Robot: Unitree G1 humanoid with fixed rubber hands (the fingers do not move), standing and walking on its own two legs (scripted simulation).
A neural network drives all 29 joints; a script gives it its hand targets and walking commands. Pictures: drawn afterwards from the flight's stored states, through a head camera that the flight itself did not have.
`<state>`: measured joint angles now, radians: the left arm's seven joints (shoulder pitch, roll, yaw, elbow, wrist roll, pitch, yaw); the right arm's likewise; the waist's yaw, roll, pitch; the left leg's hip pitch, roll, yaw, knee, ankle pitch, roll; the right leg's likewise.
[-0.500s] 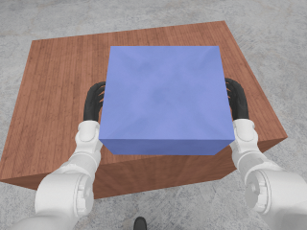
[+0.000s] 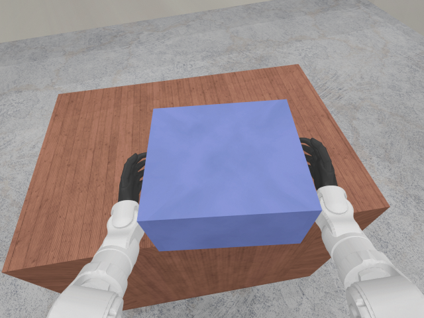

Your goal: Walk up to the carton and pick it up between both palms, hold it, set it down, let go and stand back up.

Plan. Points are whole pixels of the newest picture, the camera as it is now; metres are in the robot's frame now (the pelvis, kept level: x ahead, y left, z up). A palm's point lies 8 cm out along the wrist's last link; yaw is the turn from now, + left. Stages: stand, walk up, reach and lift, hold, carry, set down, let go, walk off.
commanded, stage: reach and lift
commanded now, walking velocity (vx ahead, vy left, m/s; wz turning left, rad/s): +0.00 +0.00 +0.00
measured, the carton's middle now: (224, 173) +0.42 +0.01 +0.01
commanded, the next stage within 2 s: hold in 1.64 s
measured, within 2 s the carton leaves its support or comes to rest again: neither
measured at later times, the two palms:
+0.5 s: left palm (103, 161) +0.35 +0.20 +0.15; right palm (354, 155) +0.36 -0.18 +0.15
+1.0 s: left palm (95, 166) +0.33 +0.21 +0.16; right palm (356, 158) +0.35 -0.18 +0.16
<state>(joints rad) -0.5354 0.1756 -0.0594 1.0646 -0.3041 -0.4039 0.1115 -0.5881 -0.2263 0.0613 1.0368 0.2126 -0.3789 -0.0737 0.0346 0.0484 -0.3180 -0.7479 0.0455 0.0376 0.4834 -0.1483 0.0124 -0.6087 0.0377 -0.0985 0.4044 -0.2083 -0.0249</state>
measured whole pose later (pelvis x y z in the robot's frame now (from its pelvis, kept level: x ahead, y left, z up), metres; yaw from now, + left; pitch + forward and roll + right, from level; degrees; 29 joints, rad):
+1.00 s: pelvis -0.02 +0.00 +0.02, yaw +1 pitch +0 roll +0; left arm -0.49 0.13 0.21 0.36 0.07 0.43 0.01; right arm -0.55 -0.14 -0.13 0.62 0.15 0.18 -0.06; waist -0.01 -0.05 -0.10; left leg -0.21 0.01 0.06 0.28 -0.07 0.02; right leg -0.11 0.01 -0.08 0.28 -0.17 -0.02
